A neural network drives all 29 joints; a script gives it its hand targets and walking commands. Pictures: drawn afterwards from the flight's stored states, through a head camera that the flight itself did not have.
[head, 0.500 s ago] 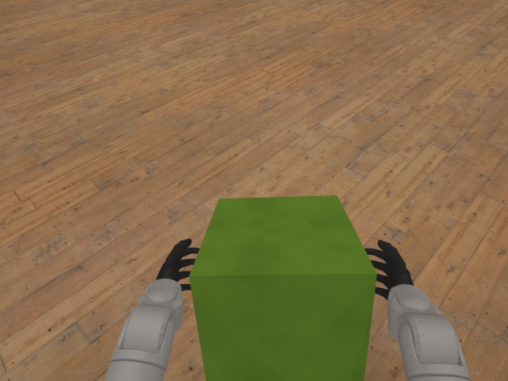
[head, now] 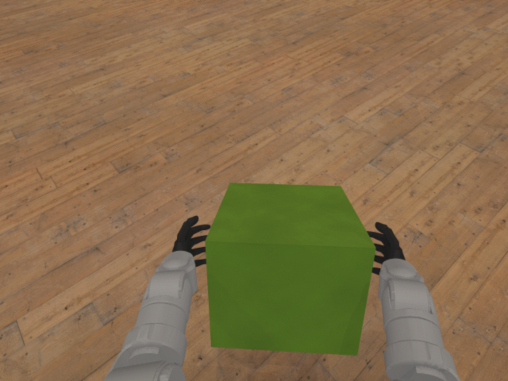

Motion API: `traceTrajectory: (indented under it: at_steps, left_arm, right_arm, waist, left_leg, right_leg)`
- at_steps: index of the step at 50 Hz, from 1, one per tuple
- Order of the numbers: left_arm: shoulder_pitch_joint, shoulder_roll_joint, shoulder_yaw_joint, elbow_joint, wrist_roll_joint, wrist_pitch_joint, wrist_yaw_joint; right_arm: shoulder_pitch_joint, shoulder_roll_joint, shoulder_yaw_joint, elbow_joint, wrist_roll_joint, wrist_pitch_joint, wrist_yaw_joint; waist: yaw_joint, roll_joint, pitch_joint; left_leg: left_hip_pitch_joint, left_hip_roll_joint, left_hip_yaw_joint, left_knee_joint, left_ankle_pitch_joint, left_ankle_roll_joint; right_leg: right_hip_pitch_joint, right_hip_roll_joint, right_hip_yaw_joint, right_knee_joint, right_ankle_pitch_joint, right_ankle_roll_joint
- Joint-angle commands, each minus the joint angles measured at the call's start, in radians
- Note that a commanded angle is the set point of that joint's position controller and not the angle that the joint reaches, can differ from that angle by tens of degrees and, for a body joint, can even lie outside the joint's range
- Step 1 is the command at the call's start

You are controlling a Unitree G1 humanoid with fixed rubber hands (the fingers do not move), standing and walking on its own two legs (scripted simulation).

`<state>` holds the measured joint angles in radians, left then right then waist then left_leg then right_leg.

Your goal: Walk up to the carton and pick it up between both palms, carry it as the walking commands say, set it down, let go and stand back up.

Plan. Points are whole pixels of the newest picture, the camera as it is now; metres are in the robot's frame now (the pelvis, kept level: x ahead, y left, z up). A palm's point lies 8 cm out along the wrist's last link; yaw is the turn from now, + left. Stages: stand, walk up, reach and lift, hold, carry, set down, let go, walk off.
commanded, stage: set down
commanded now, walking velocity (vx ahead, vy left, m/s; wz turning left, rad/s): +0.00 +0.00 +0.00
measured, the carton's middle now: (284, 256) +0.39 -0.03 -0.12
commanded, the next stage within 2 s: none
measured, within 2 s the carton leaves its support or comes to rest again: neither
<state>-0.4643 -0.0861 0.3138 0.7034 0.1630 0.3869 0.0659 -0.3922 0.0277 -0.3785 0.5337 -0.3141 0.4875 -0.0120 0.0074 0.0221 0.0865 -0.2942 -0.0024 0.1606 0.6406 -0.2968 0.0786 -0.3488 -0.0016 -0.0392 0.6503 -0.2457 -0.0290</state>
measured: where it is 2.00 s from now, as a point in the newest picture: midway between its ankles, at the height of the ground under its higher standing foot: outside the picture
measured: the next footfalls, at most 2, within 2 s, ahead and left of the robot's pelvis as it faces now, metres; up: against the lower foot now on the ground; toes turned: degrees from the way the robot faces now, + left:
none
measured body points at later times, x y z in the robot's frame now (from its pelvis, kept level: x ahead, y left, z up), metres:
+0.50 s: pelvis +0.02 -0.01 -0.02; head +0.15 -0.03 +0.41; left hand +0.36 +0.16 -0.08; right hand +0.35 -0.20 -0.10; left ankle +0.04 +0.08 -0.72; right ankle +0.07 -0.10 -0.72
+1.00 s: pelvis -0.06 -0.01 -0.11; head +0.13 -0.03 +0.30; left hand +0.39 +0.17 -0.14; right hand +0.38 -0.19 -0.16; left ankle +0.04 +0.08 -0.72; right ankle +0.07 -0.10 -0.72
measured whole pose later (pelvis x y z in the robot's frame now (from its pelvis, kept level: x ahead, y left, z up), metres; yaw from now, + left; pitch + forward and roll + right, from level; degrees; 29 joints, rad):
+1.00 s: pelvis -0.06 -0.01 -0.11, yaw +2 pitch +27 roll +3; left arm -0.85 0.00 0.51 0.71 0.19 0.33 -0.05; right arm -0.80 0.04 -0.54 0.57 -0.35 0.40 -0.01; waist 0.01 0.02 -0.05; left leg -1.31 -0.01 0.14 1.19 -0.38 0.08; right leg -1.36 0.00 -0.01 1.20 -0.34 -0.05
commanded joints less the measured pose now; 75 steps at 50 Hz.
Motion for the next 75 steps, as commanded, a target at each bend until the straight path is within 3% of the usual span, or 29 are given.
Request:
traceTrajectory:
  at_steps: [1,3,4,10,12,16,17,19,21,25,29,33,36,38,40,42,45,50,53,55,56,57,60,64,66,68,73,74,75]
  left_arm:
    - [-0.55,-0.855,-0.376,-0.149,-0.057,-0.071,-0.297]
    - [-0.483,-0.875,-0.414,-0.18,-0.069,-0.093,-0.3]
    - [-0.459,-0.882,-0.435,-0.202,-0.082,-0.107,-0.304]
    - [-0.268,-0.855,-0.474,-0.17,-0.099,-0.152,-0.318]
    - [-0.202,-0.845,-0.453,-0.145,-0.084,-0.155,-0.32]
    - [-0.183,-0.777,-0.386,-0.111,-0.049,-0.166,-0.327]
    - [-0.196,-0.775,-0.38,-0.118,-0.048,-0.17,-0.329]
    - [-0.25,-0.774,-0.401,-0.148,-0.051,-0.183,-0.331]
    - [-0.282,-0.764,-0.392,-0.134,-0.039,-0.193,-0.331]
    - [-0.386,-0.755,-0.409,-0.134,-0.039,-0.228,-0.328]
    - [-0.505,-0.763,-0.508,-0.191,-0.1,-0.263,-0.326]
    - [-0.703,-0.729,-0.58,-0.307,-0.17,-0.27,-0.309]
    - [-0.814,-0.712,-0.549,-0.259,-0.181,-0.224,-0.303]
    - [-0.876,-0.717,-0.482,-0.172,-0.15,-0.179,-0.316]
    - [-0.894,-0.744,-0.398,-0.052,-0.119,-0.126,-0.348]
    - [-0.932,-0.73,-0.292,0.021,-0.083,-0.074,-0.371]
    - [-0.988,-0.699,-0.18,0.096,-0.031,-0.026,-0.399]
    - [-1.032,-0.701,-0.164,0.056,0.006,-0.018,-0.413]
    - [-1.111,-0.728,-0.245,-0.03,-0.053,-0.053,-0.412]
    - [-1.159,-0.732,-0.313,-0.1,-0.089,-0.076,-0.409]
    - [-1.162,-0.746,-0.346,-0.112,-0.113,-0.082,-0.407]
    - [-1.155,-0.733,-0.364,-0.136,-0.123,-0.092,-0.403]
    - [-1.05,-0.723,-0.432,-0.197,-0.158,-0.117,-0.39]
    - [-0.893,-0.732,-0.518,-0.203,-0.193,-0.127,-0.376]
    - [-0.892,-0.709,-0.522,-0.209,-0.195,-0.129,-0.372]
    - [-0.917,-0.704,-0.535,-0.217,-0.209,-0.131,-0.366]
    - [-1.007,-0.664,-0.548,-0.25,-0.229,-0.14,-0.35]
    - [-1.023,-0.66,-0.537,-0.214,-0.23,-0.135,-0.346]
    - [-1.056,-0.644,-0.531,-0.222,-0.233,-0.136,-0.342]
  right_arm:
    - [-0.514,0.879,0.327,0.05,0.149,-0.104,0.304]
    - [-0.472,0.895,0.388,0.012,0.176,-0.134,0.315]
    - [-0.485,0.904,0.432,-0.021,0.193,-0.153,0.314]
    - [-0.401,0.9,0.564,-0.135,0.23,-0.232,0.287]
    - [-0.363,0.882,0.56,-0.123,0.211,-0.242,0.279]
    - [-0.311,0.863,0.484,-0.06,0.146,-0.247,0.261]
    - [-0.322,0.863,0.486,-0.054,0.144,-0.252,0.263]
    - [-0.363,0.862,0.469,-0.041,0.146,-0.265,0.266]
    - [-0.43,0.863,0.475,-0.06,0.151,-0.278,0.269]
    - [-0.544,0.85,0.495,-0.081,0.163,-0.319,0.264]
    - [-0.652,0.849,0.578,-0.171,0.217,-0.356,0.247]
    - [-0.795,0.802,0.639,-0.246,0.267,-0.354,0.224]
    - [-0.943,0.769,0.639,-0.247,0.266,-0.311,0.211]
    - [-1.012,0.808,0.581,-0.161,0.235,-0.264,0.22]
    - [-1.027,0.852,0.48,-0.042,0.2,-0.211,0.238]
    - [-1.025,0.877,0.378,0.075,0.166,-0.155,0.266]
    - [-1.039,0.854,0.25,0.189,0.119,-0.097,0.296]
    - [-1.079,0.8,0.188,0.196,0.087,-0.095,0.318]
    - [-1.14,0.801,0.24,0.103,0.125,-0.132,0.325]
    - [-1.179,0.807,0.299,0.034,0.173,-0.156,0.325]
    - [-1.183,0.798,0.307,0.021,0.188,-0.166,0.324]
    - [-1.191,0.799,0.347,-0.014,0.21,-0.177,0.319]
    - [-1.127,0.829,0.472,-0.094,0.263,-0.203,0.297]
    - [-1.031,0.807,0.597,-0.199,0.298,-0.227,0.262]
    - [-1.016,0.797,0.606,-0.178,0.303,-0.223,0.247]
    - [-1.018,0.774,0.598,-0.159,0.305,-0.221,0.238]
    - [-1.11,0.754,0.631,-0.181,0.347,-0.226,0.226]
    - [-1.114,0.733,0.602,-0.143,0.335,-0.221,0.224]
    - [-1.152,0.724,0.607,-0.153,0.343,-0.222,0.224]
  waist:
    - [-0.069,-0.01,-0.426]
    - [-0.057,0.028,-0.53]
    - [-0.037,0.007,-0.592]
    - [-0.017,-0.031,-0.835]
    - [-0.022,-0.052,-0.824]
    - [-0.042,-0.085,-0.723]
    - [-0.03,-0.092,-0.714]
    - [-0.039,-0.067,-0.712]
    - [-0.016,-0.07,-0.716]
    - [-0.01,-0.081,-0.78]
    - [-0.02,-0.111,-0.979]
    - [-0.032,-0.125,-1.173]
    - [-0.012,-0.126,-1.146]
    - [0.012,-0.124,-1.001]
    - [0.002,-0.113,-0.864]
    - [0.016,-0.115,-0.766]
    - [0.001,-0.098,-0.677]
    - [-0.016,-0.044,-0.676]
    - [-0.036,-0.043,-0.767]
    - [-0.025,-0.043,-0.898]
    - [-0.052,-0.022,-0.958]
    - [-0.031,-0.041,-1.02]
    - [-0.025,-0.093,-1.26]
    - [-0.044,-0.154,-1.477]
    - [-0.035,-0.162,-1.472]
    - [-0.058,-0.156,-1.438]
    - [-0.029,-0.145,-1.436]
    - [-0.057,-0.14,-1.376]
    - [-0.044,-0.142,-1.373]
  left_leg:
    - [-0.101,0.007,-0.355,-0.079,0.127,-0.004]
    - [-0.038,-0.002,-0.342,-0.013,0.377,-0.017]
    - [-0.018,-0.009,-0.338,0.02,0.462,-0.016]
    - [-0.112,-0.033,-0.331,0.103,0.68,-0.026]
    - [-0.186,-0.043,-0.332,0.103,0.698,-0.028]
    - [-0.377,-0.053,-0.327,0.084,0.544,-0.021]
    - [-0.392,-0.058,-0.327,0.091,0.53,-0.019]
    - [-0.393,-0.058,-0.327,0.106,0.525,-0.022]
    - [-0.418,-0.063,-0.316,0.127,0.47,-0.018]
    - [-0.539,-0.072,-0.301,0.191,0.401,-0.017]
    - [-0.614,-0.084,-0.287,0.279,0.385,-0.019]
    - [-0.615,-0.098,-0.274,0.368,0.299,-0.018]
    - [-0.649,-0.103,-0.257,0.399,0.076,-0.007]
    - [-0.729,-0.099,-0.258,0.389,-0.163,0.004]
    - [-0.813,-0.095,-0.272,0.388,-0.354,0.006]
    - [-0.843,-0.088,-0.294,0.379,-0.452,0.011]
    - [-0.881,-0.08,-0.296,0.387,-0.499,0.006]
    - [-0.892,-0.084,-0.28,0.434,-0.384,-0.009]
    - [-0.862,-0.089,-0.288,0.479,-0.301,-0.016]
    - [-0.85,-0.098,-0.27,0.521,-0.182,-0.02]
    - [-0.83,-0.096,-0.281,0.53,-0.163,-0.026]
    - [-0.823,-0.1,-0.273,0.56,-0.083,-0.024]
    - [-0.812,-0.113,-0.245,0.638,0.208,-0.019]
    - [-0.898,-0.127,-0.239,0.708,0.378,-0.032]
    - [-0.973,-0.133,-0.233,0.73,0.338,-0.032]
    - [-1.013,-0.131,-0.239,0.74,0.304,-0.037]
    - [-1.037,-0.132,-0.227,0.779,0.281,-0.034]
    - [-1.054,-0.129,-0.229,0.783,0.246,-0.035]
    - [-1.044,-0.13,-0.229,0.791,0.223,-0.033]
  right_leg:
    - [-0.043,0.064,0.162,0.012,0.11,-0.044]
    - [-0.084,0.068,0.166,0.026,0.211,-0.047]
    - [-0.087,0.068,0.171,0.03,0.261,-0.043]
    - [-0.023,0.051,0.213,0.085,0.571,-0.036]
    - [-0.028,0.042,0.224,0.096,0.652,-0.031]
    - [-0.046,0.023,0.235,0.109,0.668,-0.027]
    - [-0.079,0.025,0.232,0.114,0.645,-0.029]
    - [-0.142,0.034,0.219,0.12,0.575,-0.028]
    - [-0.198,0.046,0.201,0.14,0.498,-0.024]
    - [-0.257,0.053,0.188,0.214,0.489,-0.024]
    - [-0.25,0.068,0.177,0.305,0.515,-0.016]
    - [-0.303,0.083,0.157,0.39,0.393,-0.01]
    - [-0.395,0.091,0.135,0.412,0.114,-0.012]
    - [-0.49,0.09,0.134,0.404,-0.147,-0.014]
    - [-0.557,0.09,0.138,0.402,-0.336,-0.019]
    - [-0.609,0.093,0.142,0.413,-0.434,-0.019]
    - [-0.647,0.09,0.144,0.424,-0.475,-0.015]
    - [-0.753,0.084,0.105,0.48,-0.318,-0.026]
    - [-0.785,0.085,0.105,0.519,-0.236,-0.029]
    - [-0.762,0.092,0.105,0.545,-0.145,-0.031]
    - [-0.771,0.097,0.094,0.565,-0.115,-0.031]
    - [-0.769,0.101,0.097,0.585,-0.064,-0.029]
    - [-0.665,0.108,0.102,0.645,0.205,-0.012]
    - [-0.52,0.104,0.117,0.725,0.501,0.002]
    - [-0.539,0.104,0.13,0.739,0.5,0.008]
    - [-0.594,0.107,0.122,0.755,0.456,0.014]
    - [-0.685,0.11,0.114,0.795,0.386,0.022]
    - [-0.744,0.112,0.103,0.796,0.326,0.024]
    - [-0.779,0.113,0.096,0.803,0.275,0.025]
